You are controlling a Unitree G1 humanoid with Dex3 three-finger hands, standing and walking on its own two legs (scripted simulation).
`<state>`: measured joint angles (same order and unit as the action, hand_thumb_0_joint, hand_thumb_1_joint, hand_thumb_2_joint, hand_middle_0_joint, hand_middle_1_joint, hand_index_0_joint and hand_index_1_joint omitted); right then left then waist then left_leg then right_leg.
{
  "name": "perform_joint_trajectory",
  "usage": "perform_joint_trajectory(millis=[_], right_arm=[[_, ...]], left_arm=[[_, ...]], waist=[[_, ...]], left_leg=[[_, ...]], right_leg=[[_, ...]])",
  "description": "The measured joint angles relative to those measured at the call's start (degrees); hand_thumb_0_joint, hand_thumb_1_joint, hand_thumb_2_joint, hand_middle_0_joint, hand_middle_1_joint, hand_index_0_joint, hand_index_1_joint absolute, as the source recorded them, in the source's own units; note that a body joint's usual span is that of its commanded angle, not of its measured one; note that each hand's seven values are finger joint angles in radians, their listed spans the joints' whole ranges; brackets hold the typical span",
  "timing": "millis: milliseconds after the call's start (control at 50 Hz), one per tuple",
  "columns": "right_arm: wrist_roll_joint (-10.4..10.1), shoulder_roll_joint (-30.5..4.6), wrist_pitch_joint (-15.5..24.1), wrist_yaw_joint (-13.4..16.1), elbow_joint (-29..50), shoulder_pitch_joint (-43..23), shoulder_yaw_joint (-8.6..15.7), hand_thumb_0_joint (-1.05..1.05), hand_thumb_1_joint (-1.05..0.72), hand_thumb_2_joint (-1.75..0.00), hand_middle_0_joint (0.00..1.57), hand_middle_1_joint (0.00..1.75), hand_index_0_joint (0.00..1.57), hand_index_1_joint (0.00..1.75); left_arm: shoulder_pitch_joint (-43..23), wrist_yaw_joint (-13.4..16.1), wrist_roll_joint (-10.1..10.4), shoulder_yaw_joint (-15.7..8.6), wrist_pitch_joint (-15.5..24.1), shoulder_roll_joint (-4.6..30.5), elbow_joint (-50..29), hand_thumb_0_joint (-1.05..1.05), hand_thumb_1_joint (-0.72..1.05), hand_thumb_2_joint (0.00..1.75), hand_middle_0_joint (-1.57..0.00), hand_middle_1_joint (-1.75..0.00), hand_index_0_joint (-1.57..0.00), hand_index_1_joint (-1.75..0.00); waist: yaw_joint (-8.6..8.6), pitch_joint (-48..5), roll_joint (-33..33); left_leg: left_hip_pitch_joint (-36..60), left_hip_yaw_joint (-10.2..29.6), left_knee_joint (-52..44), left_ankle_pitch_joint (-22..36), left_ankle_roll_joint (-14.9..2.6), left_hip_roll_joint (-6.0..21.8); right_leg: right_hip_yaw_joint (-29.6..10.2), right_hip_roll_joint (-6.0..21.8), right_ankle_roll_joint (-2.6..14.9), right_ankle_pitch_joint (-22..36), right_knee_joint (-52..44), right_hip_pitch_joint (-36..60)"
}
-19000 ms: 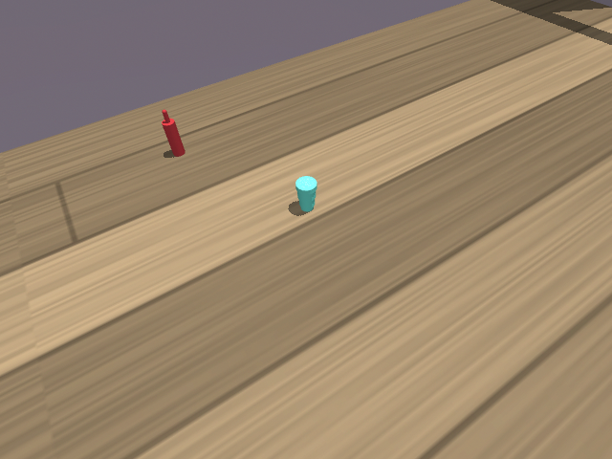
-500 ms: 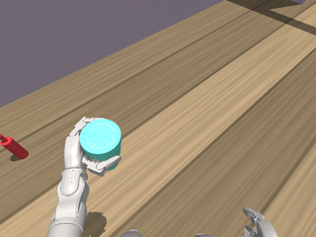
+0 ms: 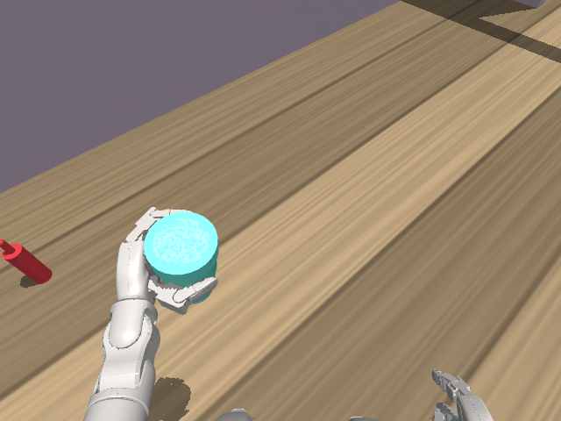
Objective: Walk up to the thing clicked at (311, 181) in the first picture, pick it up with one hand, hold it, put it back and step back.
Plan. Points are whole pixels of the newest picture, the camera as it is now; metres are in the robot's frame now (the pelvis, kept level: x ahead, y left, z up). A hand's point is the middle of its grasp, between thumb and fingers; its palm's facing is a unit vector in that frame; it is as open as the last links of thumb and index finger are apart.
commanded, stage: hold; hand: left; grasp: from the side
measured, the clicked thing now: (188, 266) +0.33 +0.16 +0.02
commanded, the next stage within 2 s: crouch in 0.60 s
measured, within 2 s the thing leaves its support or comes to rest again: neither
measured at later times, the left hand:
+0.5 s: hand (185, 264) +0.32 +0.16 +0.04, palm faces +0.10 -0.99 -0.01, open 11.4 cm
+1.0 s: hand (187, 272) +0.32 +0.16 +0.00, palm faces +0.13 -0.99 +0.00, open 11.4 cm
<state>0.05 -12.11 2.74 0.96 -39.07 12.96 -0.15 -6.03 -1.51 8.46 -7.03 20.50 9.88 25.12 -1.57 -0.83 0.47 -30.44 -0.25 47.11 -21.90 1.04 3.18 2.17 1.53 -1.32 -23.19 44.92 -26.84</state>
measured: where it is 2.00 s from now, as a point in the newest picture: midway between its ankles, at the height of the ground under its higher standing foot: outside the picture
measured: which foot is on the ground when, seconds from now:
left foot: down 0.00-1.00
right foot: down 0.00-1.00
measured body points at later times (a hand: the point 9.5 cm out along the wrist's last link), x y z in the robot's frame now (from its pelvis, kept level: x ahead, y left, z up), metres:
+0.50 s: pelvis +0.00 +0.00 +0.00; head +0.04 +0.00 +0.45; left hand +0.31 +0.21 +0.04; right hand +0.12 -0.25 -0.11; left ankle +0.02 +0.13 -0.71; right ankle +0.00 -0.14 -0.71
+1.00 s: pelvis -0.01 +0.00 -0.01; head +0.05 +0.01 +0.44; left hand +0.31 +0.22 +0.01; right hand +0.12 -0.25 -0.12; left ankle +0.02 +0.13 -0.71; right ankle +0.00 -0.14 -0.71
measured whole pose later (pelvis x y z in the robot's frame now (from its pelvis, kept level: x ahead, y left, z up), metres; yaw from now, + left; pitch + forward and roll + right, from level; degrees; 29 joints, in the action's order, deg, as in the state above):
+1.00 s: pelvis -0.01 +0.00 -0.01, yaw +0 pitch +8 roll -1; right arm 0.9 -12.3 2.9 0.0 -39.4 12.1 0.5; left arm -9.7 -2.1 8.0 -9.5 25.7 9.6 34.2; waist -2.1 -1.5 -0.2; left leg -36.7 0.1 51.1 -22.5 1.2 3.2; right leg 2.2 1.5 -1.0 -24.4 49.7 -33.4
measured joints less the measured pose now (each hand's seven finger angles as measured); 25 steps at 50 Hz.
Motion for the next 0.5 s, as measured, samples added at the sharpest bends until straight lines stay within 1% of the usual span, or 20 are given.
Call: perform_joint_trajectory(millis=[160,300,380,500], right_arm=[[0.1,0.1,-0.1,0.1,-0.1,0.0,0.0,0.01,-0.92,-0.91,0.21,0.30,0.20,0.30],[0.0,0.0,-0.1,-0.1,-0.1,0.2,0.0,0.01,-0.92,-0.91,0.21,0.30,0.20,0.30],[-0.1,-0.2,-0.2,0.0,-0.1,0.3,0.1,0.01,-0.92,-0.91,0.21,0.30,0.20,0.30],[0.0,-0.3,-0.3,0.1,-0.1,0.2,0.2,0.01,-0.92,-0.91,0.21,0.30,0.20,0.30]], left_arm=[[-0.6,0.3,-0.1,-0.5,-0.2,0.0,0.6,-0.03,-0.51,1.05,-0.69,-1.01,-0.61,-1.00],[-1.1,-0.3,0.1,-0.5,-0.2,0.5,1.3,-0.03,-0.51,1.05,-0.69,-1.01,-0.61,-1.00],[-0.6,-0.4,0.3,-0.6,0.0,0.1,1.1,-0.03,-0.51,1.05,-0.69,-1.01,-0.61,-1.00],[0.6,-0.4,0.1,-0.3,0.2,-0.2,0.4,-0.03,-0.51,1.05,-0.69,-1.01,-0.61,-1.00]], waist=[[-0.07,-0.1,0.0],[-0.16,0.0,0.1],[-0.22,-0.1,0.1],[-0.24,-0.2,0.0]], left_leg=[[-0.1,0.0,0.0,0.0,0.08,0.0],[-0.1,0.1,0.0,0.1,0.19,0.1],[-0.1,0.2,-0.2,0.2,0.21,0.1],[0.0,0.1,-0.2,0.3,0.24,0.1]], right_leg=[[0.0,0.0,0.08,-0.1,0.1,-0.2],[0.1,-0.1,0.20,-0.1,0.3,-0.2],[0.1,-0.1,0.22,0.0,0.2,-0.2],[0.1,-0.1,0.26,0.0,0.2,-0.2]])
